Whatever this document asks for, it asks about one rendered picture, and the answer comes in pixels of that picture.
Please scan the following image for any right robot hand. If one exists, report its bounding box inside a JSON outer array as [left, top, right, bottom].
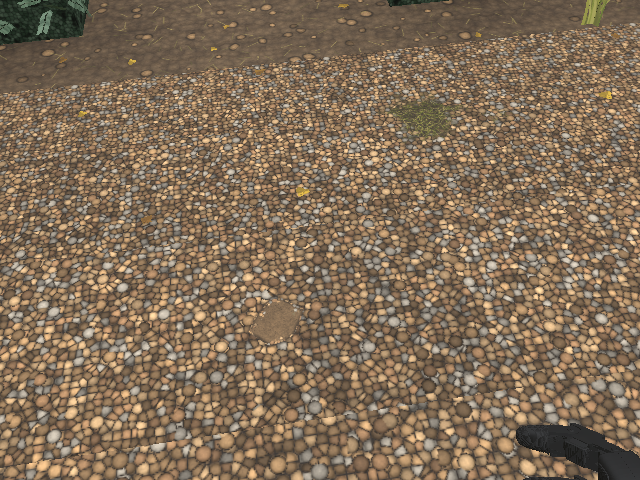
[[516, 423, 640, 480]]

